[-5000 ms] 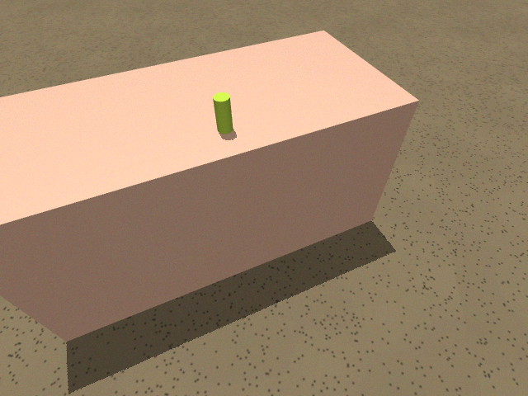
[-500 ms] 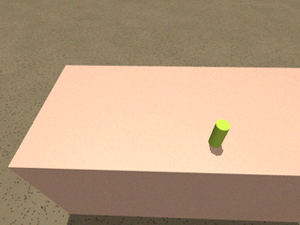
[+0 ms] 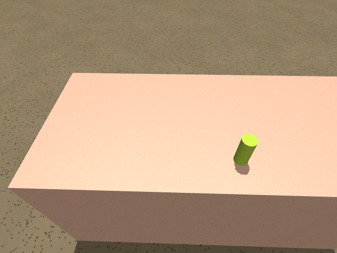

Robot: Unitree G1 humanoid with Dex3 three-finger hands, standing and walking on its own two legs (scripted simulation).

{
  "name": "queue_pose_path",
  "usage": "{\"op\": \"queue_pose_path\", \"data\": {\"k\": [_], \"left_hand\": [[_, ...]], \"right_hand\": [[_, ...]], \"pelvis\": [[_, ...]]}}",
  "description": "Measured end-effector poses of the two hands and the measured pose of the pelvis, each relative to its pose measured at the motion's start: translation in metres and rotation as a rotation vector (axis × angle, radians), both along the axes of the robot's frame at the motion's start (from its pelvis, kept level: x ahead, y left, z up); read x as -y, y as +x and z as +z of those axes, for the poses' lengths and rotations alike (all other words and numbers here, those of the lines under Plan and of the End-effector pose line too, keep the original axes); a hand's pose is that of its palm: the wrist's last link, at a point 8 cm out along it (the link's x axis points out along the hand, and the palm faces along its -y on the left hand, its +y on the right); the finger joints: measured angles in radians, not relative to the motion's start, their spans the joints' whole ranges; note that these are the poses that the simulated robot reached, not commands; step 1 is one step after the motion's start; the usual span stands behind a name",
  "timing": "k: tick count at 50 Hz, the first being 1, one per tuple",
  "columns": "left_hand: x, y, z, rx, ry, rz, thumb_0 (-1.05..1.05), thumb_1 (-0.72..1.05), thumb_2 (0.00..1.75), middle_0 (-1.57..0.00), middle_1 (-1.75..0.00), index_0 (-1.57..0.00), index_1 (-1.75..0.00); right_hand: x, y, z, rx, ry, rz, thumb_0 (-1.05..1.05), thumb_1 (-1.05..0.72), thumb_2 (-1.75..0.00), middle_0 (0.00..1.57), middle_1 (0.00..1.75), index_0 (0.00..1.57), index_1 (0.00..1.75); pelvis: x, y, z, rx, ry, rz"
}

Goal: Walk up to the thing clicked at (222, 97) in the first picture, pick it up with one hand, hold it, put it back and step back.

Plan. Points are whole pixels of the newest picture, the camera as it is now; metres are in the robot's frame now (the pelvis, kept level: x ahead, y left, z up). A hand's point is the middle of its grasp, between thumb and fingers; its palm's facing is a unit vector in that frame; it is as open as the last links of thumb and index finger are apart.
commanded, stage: stand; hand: right
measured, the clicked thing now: (244, 150) +0.44 -0.22 -0.08
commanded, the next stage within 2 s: rise first in 0.68 s
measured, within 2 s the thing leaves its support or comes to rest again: neither
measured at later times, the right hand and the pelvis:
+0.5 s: hand out of the picture +0.08 -0.25 -0.16, palm faces -0.03 +0.94 -0.34, open 7.4 cm; pelvis +0.01 +0.00 +0.00, yaw +0 degrees
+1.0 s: hand out of the picture +0.15 -0.24 -0.13, palm faces +0.19 +0.93 -0.30, open 10.5 cm; pelvis -0.02 +0.01 -0.01, yaw -2 degrees
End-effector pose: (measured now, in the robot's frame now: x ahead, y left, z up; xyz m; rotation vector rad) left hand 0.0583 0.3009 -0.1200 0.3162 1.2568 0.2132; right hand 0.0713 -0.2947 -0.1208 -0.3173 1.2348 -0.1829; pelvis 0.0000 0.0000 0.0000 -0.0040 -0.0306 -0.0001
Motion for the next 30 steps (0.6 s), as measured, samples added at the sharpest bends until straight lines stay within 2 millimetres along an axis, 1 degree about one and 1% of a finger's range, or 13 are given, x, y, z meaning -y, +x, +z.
{"op": "queue_pose_path", "data": {"k": [18, 30], "left_hand": [[-0.0014, 0.001, -0.0019, -0.013, -0.004, -0.009, 0.0, 0.91, 0.9, -0.2, -0.3, -0.2, -0.3], [-0.0027, 0.006, -0.0011, -0.005, 0.0, -0.011, 0.0, 0.91, 0.9, -0.2, -0.3, -0.2, -0.3]], "right_hand": [[-0.0013, -0.0023, 0.0003, -0.015, -0.003, -0.007, 0.01, -0.9, -0.9, 0.2, 0.3, 0.2, 0.3], [-0.0031, 0.0031, 0.0002, -0.007, -0.003, -0.006, 0.01, -0.9, -0.9, 0.2, 0.3, 0.2, 0.3]], "pelvis": [[-0.0023, 0.0029, 0.0001, -0.007, 0.0, -0.003], [-0.0037, 0.0058, -0.0001, -0.005, 0.001, -0.006]]}}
